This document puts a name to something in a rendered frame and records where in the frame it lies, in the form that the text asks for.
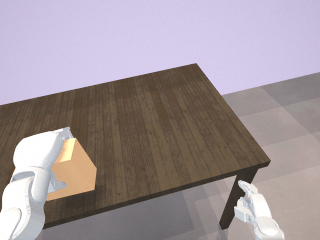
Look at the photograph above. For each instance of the robot left hand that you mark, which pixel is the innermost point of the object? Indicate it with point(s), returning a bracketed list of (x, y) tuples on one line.
[(42, 150)]

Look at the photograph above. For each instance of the table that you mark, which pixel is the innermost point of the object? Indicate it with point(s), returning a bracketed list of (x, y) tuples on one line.
[(148, 136)]

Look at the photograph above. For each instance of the robot left forearm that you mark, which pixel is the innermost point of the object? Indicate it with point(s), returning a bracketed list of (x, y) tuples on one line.
[(22, 215)]

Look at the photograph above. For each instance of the robot right hand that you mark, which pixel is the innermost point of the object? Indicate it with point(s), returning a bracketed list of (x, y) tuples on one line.
[(249, 209)]

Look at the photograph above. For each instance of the robot right forearm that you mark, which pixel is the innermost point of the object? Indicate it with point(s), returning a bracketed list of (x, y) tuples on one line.
[(266, 228)]

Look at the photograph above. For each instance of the sponge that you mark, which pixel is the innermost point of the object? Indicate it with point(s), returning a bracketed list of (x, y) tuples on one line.
[(73, 167)]

